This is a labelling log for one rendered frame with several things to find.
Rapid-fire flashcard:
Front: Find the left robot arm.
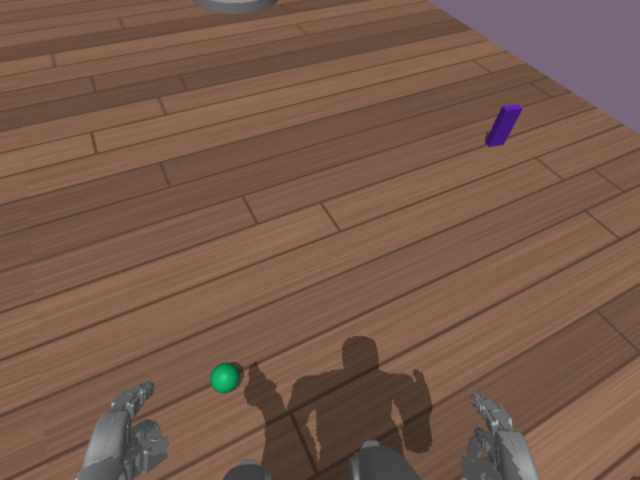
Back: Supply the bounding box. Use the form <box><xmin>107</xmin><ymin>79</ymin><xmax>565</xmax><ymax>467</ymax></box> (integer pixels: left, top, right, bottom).
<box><xmin>73</xmin><ymin>461</ymin><xmax>128</xmax><ymax>480</ymax></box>

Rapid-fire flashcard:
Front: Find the left robot hand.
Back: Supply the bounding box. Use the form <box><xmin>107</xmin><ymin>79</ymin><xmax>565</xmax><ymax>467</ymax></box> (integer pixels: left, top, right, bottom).
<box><xmin>83</xmin><ymin>381</ymin><xmax>168</xmax><ymax>480</ymax></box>

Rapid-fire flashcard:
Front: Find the right robot hand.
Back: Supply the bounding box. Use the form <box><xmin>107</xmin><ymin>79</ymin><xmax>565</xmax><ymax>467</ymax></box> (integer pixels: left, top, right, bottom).
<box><xmin>461</xmin><ymin>393</ymin><xmax>539</xmax><ymax>480</ymax></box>

